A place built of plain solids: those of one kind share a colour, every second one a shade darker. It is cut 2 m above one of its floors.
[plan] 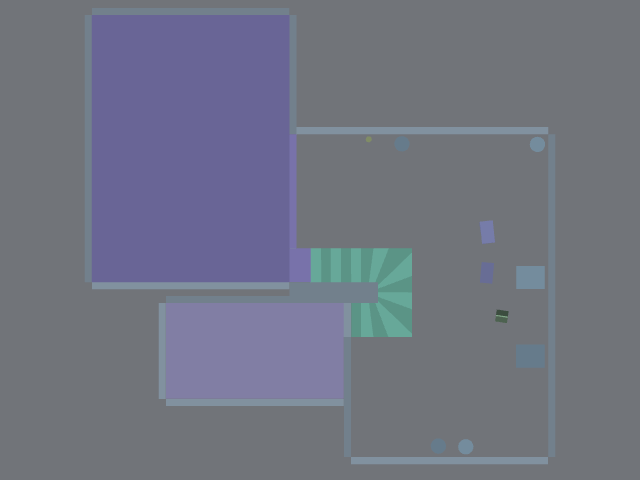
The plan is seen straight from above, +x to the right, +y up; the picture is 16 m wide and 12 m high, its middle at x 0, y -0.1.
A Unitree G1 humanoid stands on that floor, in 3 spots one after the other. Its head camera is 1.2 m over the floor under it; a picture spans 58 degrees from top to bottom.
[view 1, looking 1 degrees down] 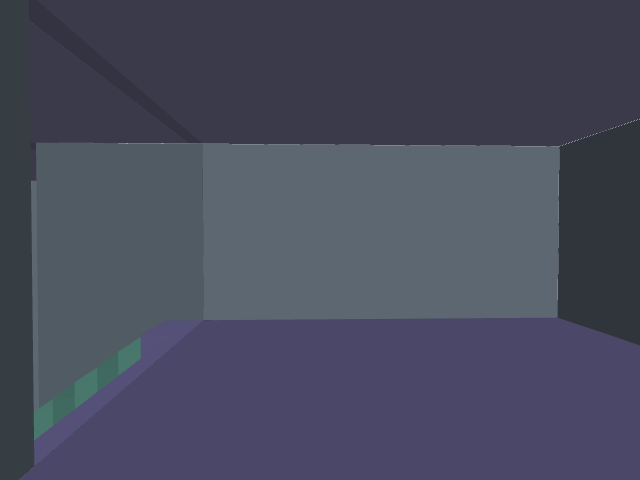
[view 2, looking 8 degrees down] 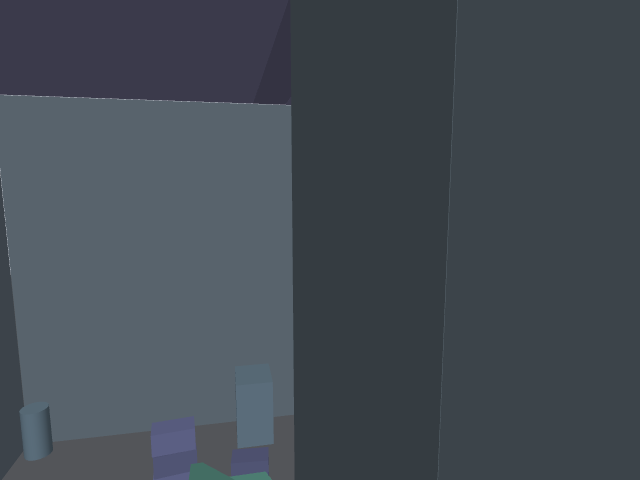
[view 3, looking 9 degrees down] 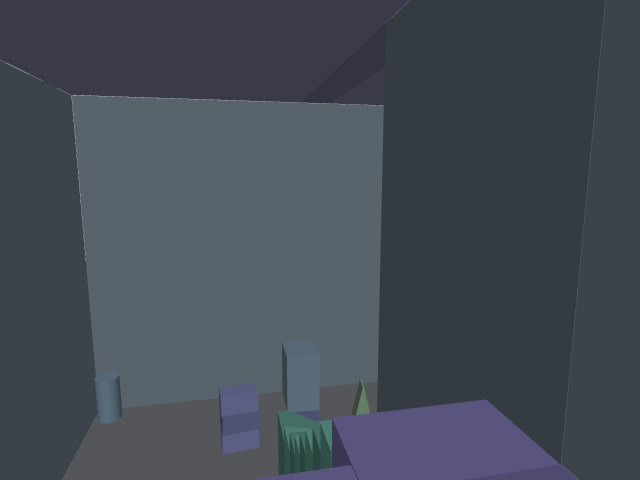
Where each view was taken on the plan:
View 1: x -2.15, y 4.80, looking -92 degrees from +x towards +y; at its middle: wall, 5.96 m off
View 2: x -1.58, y -0.71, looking -12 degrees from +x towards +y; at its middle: wall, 2.15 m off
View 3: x -2.15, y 0.16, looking -12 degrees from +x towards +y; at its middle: wall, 8.13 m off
